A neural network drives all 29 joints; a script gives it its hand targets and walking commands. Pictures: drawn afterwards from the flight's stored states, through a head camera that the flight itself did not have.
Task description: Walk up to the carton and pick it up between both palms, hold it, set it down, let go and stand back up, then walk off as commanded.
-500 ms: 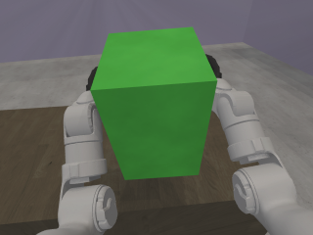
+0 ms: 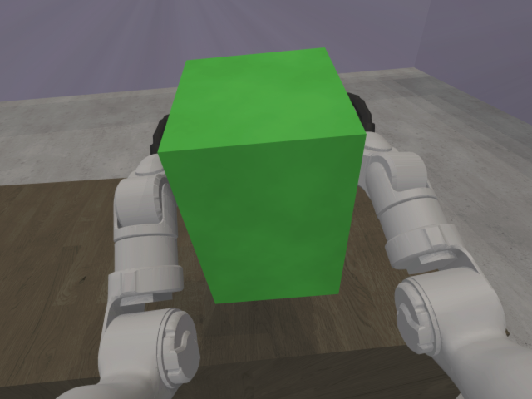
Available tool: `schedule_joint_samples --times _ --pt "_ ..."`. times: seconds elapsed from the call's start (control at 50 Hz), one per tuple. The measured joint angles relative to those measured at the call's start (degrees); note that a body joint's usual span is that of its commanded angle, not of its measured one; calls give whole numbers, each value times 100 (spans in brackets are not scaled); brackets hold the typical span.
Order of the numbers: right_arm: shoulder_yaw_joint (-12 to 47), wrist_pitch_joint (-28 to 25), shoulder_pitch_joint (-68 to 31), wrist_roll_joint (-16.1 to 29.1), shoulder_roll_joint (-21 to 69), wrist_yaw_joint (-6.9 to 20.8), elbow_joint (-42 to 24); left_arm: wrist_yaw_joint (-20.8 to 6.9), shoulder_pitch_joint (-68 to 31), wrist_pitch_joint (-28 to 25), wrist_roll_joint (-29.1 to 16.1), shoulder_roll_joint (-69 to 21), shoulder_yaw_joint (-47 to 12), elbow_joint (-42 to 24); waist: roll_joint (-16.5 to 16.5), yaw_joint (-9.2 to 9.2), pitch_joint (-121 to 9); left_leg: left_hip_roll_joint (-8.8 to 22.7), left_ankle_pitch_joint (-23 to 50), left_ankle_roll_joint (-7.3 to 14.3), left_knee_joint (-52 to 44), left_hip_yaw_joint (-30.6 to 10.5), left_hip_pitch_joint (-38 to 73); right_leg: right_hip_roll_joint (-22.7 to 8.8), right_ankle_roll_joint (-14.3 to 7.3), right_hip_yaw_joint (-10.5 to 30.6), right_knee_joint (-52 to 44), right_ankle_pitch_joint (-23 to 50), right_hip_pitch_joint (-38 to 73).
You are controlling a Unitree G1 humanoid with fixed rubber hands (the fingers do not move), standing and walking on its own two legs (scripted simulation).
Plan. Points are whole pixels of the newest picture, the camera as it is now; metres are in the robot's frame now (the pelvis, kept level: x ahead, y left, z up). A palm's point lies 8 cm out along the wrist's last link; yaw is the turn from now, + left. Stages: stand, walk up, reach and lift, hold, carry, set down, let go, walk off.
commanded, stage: hold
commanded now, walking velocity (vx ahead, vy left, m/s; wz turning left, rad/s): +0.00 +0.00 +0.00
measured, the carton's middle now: (266, 183) +0.35 +0.00 +0.22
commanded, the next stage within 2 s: none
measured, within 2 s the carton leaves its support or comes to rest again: neither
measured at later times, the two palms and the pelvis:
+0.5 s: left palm (161, 171) +0.35 +0.13 +0.25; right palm (367, 147) +0.36 -0.14 +0.27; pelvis -0.02 +0.00 +0.00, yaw +0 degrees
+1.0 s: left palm (163, 163) +0.38 +0.14 +0.25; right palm (358, 146) +0.38 -0.14 +0.26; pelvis +0.00 +0.00 +0.00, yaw +0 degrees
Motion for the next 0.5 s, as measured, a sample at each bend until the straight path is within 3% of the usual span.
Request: schedule_joint_samples --times 0.2,0.42,0.5 --pt "63 341 323 103 -5 -123 -742 -18 111 391 -1 2 -137 -558 0 -9 0 -1 -16 0 19 -5 -6 0 8 0 0 -3 3" --pt "56 433 275 102 -5 -138 -732 -55 135 406 0 3 -111 -553 0 -20 0 -4 79 0 24 -11 -9 0 8 0 0 88 3" --pt "-29 381 36 100 -6 -124 -316 -82 49 276 0 3 3 -222 -1 -19 0 -5 109 0 24 -14 -9 0 8 0 0 117 3"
